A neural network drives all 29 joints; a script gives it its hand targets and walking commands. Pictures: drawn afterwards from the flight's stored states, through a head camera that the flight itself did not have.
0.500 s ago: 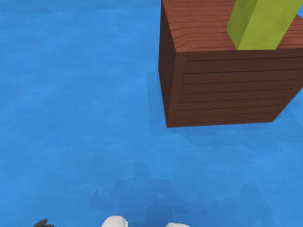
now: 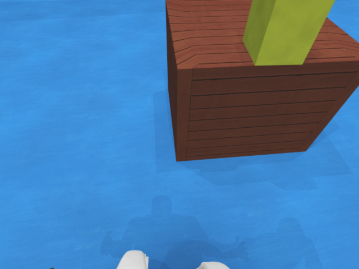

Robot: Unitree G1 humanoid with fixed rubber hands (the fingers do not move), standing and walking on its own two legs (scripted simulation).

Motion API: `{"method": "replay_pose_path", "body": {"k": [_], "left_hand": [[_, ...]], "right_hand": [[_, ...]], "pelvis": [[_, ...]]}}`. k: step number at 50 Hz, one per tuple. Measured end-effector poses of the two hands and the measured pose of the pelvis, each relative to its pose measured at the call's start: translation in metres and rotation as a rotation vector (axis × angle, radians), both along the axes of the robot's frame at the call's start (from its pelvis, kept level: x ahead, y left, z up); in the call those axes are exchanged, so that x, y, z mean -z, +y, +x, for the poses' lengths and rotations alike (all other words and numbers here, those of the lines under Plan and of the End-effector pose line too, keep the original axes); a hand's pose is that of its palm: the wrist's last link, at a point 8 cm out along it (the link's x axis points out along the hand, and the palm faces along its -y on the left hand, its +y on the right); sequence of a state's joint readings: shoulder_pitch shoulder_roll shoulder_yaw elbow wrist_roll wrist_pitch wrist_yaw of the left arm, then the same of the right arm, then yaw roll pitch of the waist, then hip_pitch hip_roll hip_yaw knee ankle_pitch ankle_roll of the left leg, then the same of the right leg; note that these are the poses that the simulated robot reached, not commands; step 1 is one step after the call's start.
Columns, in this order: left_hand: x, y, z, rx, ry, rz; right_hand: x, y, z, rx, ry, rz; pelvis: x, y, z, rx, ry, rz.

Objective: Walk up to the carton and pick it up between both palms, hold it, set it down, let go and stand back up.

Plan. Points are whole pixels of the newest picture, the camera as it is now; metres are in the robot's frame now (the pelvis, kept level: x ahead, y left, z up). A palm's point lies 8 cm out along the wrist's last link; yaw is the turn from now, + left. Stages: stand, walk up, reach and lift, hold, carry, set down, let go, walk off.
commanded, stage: walk up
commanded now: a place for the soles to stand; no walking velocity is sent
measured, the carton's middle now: (281, 22) +0.96 -0.40 +0.09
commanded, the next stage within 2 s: none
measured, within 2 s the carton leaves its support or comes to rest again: neither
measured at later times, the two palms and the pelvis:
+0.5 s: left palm (91, 228) +0.23 +0.22 -0.09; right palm out of the picture +0.14 -0.43 -0.07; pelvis +0.11 -0.08 +0.01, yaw -2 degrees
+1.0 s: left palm (122, 205) +0.29 +0.16 -0.10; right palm out of the picture +0.24 -0.50 -0.05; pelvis +0.20 -0.15 +0.01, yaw +0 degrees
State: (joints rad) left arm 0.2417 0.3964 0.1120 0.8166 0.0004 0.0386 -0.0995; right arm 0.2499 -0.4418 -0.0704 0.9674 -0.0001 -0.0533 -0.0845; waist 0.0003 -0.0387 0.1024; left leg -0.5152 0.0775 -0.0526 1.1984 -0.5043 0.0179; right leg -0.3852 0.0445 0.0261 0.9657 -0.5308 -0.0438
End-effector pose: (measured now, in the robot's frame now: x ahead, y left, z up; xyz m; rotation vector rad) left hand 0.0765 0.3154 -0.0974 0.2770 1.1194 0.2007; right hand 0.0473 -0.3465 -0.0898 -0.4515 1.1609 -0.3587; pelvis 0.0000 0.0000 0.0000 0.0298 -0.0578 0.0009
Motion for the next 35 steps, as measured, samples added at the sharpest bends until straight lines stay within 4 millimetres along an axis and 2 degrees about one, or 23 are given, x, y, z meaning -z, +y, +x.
{"method": "replay_pose_path", "body": {"k": [4,9,12,16,20,23,26,29,35], "left_hand": [[-0.006,-0.01,0.001,-0.038,0.045,0.005],[-0.004,-0.017,0.02,-0.054,0.078,0.003],[0.003,-0.022,0.043,-0.034,0.066,-0.003],[-0.003,-0.034,0.088,-0.003,-0.007,-0.006],[-0.008,-0.056,0.129,0.041,-0.068,-0.014],[-0.008,-0.076,0.148,0.068,-0.081,-0.025],[-0.002,-0.097,0.16,0.073,-0.078,-0.01],[0.007,-0.114,0.16,0.047,-0.078,-0.002],[-0.001,-0.124,0.157,-0.002,-0.02,0.004]], "right_hand": [[-0.014,-0.006,0.032,-0.033,0.005,0.004],[-0.027,-0.013,0.063,-0.056,0.033,-0.022],[-0.028,-0.017,0.073,-0.042,0.027,-0.04],[-0.032,-0.03,0.076,-0.012,0.025,-0.054],[-0.036,-0.05,0.083,0.004,0.013,-0.062],[-0.031,-0.069,0.091,0.009,0.007,-0.055],[-0.015,-0.093,0.101,0.011,-0.012,-0.034],[0.002,-0.112,0.117,0.004,0.0,-0.022],[-0.014,-0.122,0.153,-0.032,0.005,-0.018]], "pelvis": [[-0.013,-0.011,0.024,-0.023,0.003,-0.019],[-0.019,-0.017,0.05,-0.037,0.049,-0.041],[-0.015,-0.019,0.065,-0.023,0.042,-0.031],[-0.017,-0.028,0.082,-0.007,0.02,-0.018],[-0.018,-0.047,0.094,0.017,0.019,-0.017],[-0.014,-0.066,0.103,0.031,0.027,-0.007],[-0.002,-0.09,0.114,0.045,0.023,0.01],[0.009,-0.11,0.126,0.019,-0.003,0.003],[-0.006,-0.123,0.15,-0.014,0.001,-0.021]]}}
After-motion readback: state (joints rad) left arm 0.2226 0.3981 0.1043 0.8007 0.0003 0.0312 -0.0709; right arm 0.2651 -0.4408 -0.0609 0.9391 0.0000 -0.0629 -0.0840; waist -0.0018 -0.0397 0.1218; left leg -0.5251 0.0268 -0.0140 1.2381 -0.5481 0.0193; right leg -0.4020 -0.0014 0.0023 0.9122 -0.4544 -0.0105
